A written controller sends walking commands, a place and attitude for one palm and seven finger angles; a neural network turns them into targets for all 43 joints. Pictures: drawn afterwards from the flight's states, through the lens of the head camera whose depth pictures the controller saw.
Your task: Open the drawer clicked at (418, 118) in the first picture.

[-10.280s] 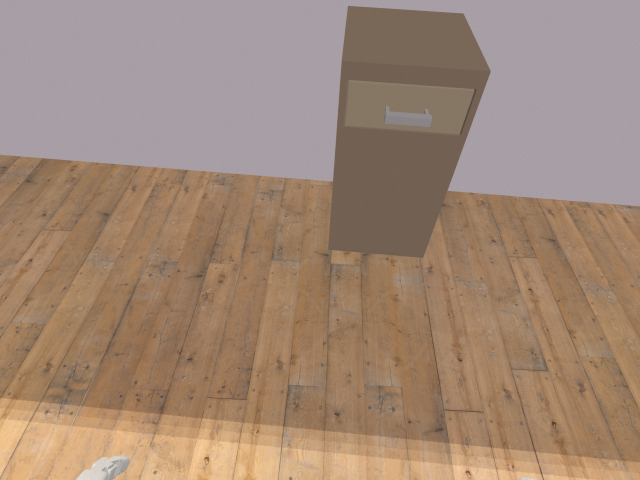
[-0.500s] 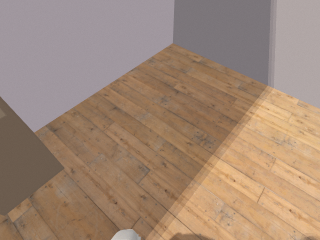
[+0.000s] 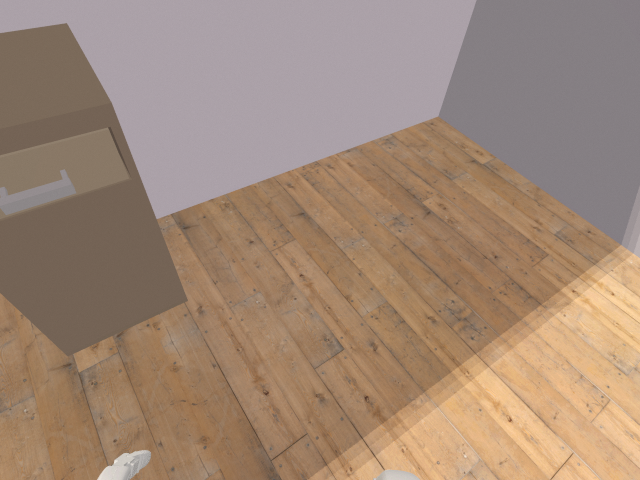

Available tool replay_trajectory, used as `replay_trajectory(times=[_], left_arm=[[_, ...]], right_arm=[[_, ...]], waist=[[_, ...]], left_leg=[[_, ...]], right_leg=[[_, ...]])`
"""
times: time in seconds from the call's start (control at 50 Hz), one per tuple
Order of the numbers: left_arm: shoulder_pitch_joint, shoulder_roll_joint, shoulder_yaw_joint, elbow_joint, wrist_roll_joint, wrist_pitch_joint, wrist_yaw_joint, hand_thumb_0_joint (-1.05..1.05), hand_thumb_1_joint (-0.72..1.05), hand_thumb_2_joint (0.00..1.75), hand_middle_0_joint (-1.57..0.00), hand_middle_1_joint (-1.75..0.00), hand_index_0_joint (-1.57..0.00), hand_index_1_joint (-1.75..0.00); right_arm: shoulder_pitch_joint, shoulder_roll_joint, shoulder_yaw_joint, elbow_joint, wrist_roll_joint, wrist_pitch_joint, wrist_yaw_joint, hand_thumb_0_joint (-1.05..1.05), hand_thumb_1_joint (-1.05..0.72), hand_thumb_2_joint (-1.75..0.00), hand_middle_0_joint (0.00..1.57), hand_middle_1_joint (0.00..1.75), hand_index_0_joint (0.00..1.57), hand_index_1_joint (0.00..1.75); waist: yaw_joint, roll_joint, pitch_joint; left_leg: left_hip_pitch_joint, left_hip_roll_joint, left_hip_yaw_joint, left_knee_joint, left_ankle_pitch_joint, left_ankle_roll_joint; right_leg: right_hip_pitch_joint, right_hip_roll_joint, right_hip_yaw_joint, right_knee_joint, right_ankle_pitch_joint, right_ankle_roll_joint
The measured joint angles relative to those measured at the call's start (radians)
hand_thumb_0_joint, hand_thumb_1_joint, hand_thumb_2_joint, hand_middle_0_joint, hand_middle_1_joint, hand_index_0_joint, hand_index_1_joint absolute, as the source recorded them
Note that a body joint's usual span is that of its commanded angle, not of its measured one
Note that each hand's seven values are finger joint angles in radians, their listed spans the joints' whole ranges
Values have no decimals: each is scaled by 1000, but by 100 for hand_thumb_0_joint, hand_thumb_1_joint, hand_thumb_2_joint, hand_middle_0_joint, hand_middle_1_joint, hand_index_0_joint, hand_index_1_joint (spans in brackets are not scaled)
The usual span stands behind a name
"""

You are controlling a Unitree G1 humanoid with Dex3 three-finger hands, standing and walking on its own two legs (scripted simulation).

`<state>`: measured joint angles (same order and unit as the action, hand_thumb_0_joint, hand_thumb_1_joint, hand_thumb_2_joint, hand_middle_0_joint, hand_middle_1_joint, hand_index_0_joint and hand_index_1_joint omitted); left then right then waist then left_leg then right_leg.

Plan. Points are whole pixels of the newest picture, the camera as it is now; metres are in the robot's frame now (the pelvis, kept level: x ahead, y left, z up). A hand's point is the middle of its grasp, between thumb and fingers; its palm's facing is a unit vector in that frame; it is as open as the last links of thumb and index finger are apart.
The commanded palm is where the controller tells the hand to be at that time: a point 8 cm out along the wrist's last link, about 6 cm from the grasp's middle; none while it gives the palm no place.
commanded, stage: turn to face it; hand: left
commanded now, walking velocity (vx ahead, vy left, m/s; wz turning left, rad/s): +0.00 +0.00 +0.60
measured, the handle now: (36, 189) +0.65 +0.61 -0.11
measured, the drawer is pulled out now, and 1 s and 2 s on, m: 0.00 0.00 0.00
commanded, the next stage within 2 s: take the last steps up to it in 0.94 s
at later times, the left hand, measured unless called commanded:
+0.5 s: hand out of the picture -0.03 +0.15 -0.15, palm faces +0.32 -0.91 -0.27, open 7.4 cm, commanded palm none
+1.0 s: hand out of the picture -0.12 +0.19 -0.17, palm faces +0.53 -0.81 -0.25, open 7.4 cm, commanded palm none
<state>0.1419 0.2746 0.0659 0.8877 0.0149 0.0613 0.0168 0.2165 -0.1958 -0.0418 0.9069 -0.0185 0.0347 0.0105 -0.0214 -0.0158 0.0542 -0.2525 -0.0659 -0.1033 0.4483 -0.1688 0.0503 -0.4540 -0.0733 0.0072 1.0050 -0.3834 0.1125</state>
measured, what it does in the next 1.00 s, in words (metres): steps on the spot, turning left: right foot, then left foot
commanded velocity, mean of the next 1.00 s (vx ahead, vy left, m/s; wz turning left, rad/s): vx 0.00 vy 0.00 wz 0.43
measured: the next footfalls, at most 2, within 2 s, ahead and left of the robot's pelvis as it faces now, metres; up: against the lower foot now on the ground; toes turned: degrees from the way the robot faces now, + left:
right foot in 0.18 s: +0.04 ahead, -0.15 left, +0.00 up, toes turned +6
left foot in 0.64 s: -0.08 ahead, +0.09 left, +0.00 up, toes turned +28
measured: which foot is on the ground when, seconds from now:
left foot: down 0.00-0.18, up 0.20-0.62, down 0.64-1.00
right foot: up 0.00-0.16, down 0.18-0.64, up 0.66-1.00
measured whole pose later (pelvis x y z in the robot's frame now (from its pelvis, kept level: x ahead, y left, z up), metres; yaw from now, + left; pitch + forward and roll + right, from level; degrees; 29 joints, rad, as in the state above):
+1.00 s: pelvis -0.08 -0.03 +0.00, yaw +30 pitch -2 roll -1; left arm 0.20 0.24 0.05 0.96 0.01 0.06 0.02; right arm 0.18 -0.17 -0.02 0.95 -0.02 0.03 -0.01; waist 0.00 0.00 0.06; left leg -0.20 -0.03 -0.03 0.46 -0.22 0.03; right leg -0.38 -0.07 -0.04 0.88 -0.43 0.09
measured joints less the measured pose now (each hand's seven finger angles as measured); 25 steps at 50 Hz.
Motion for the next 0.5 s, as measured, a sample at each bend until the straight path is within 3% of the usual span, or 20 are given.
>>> replay_trajectory(times=[0.1,0.16,0.2,0.26,0.34,0.4,0.5], left_arm=[[-31,-26,-11,-24,-9,-7,3,1,90,90,-20,-29,-20,-30],[-31,-42,-20,-42,-15,-23,3,1,90,90,-20,-29,-20,-30],[-22,-55,-24,-48,-7,-38,6,1,90,90,-20,-29,-20,-30],[6,-78,-38,-40,-2,-30,10,1,90,90,-20,-30,-20,-30],[43,-92,-42,-16,-2,-24,9,1,90,90,-20,-30,-20,-30],[58,-95,-42,-4,0,-29,9,1,90,90,-20,-30,-20,-30],[80,-91,-39,4,9,-39,5,1,90,90,-20,-30,-20,-30]], right_arm=[[38,-10,-13,16,-5,14,-1,0,-91,-89,20,30,20,30],[57,-23,-25,24,-2,26,-1,0,-91,-89,20,30,20,30],[62,-35,-37,31,4,34,-1,0,-91,-89,20,30,20,30],[67,-55,-55,40,-2,51,3,0,-91,-89,20,30,20,30],[74,-77,-67,40,-8,57,15,0,-91,-89,20,30,20,29],[77,-81,-68,46,-7,60,17,0,-91,-89,20,30,19,29],[47,-78,-59,61,-3,68,17,0,-91,-89,19,29,19,29]], waist=[[-29,31,3],[-35,49,0],[-27,63,2],[-31,73,4],[-34,66,1],[-31,55,2],[-2,29,11]], left_leg=[[-40,-14,-61,21,15,-25],[-78,-28,-98,56,14,-51],[-128,-37,-102,153,-79,-68],[-230,-36,-28,453,-241,-80],[-287,19,44,718,-188,-104],[-268,62,60,745,-165,-121],[-177,106,87,579,-229,-130]], right_leg=[[75,45,4,-182,-40,-18],[164,69,-3,-378,29,-34],[196,72,-17,-462,102,-89],[214,47,-56,-464,112,-127],[249,11,-101,-511,131,-127],[256,-13,-141,-519,134,-126],[244,-52,-201,-502,126,-116]])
